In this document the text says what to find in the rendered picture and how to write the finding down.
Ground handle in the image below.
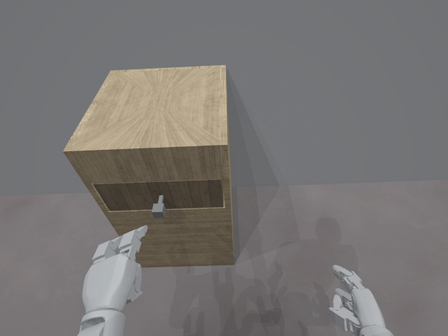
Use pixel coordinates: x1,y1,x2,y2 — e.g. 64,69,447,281
152,195,166,218

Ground robot left forearm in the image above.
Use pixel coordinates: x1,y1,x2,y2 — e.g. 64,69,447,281
77,309,126,336

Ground cabinet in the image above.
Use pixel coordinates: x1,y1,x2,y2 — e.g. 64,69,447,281
63,65,234,267

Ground left robot hand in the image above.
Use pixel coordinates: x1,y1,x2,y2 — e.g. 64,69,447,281
83,225,148,314

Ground drawer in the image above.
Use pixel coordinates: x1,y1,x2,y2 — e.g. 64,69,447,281
93,178,223,211

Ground right robot hand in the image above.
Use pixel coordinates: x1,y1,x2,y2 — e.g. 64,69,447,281
329,265,386,336

